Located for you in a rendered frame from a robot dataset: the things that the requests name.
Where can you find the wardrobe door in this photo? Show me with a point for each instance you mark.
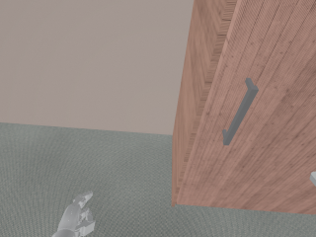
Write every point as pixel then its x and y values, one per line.
pixel 269 161

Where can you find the handle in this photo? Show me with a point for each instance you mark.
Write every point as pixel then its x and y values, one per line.
pixel 242 110

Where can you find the robot left hand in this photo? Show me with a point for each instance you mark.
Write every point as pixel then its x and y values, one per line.
pixel 73 216

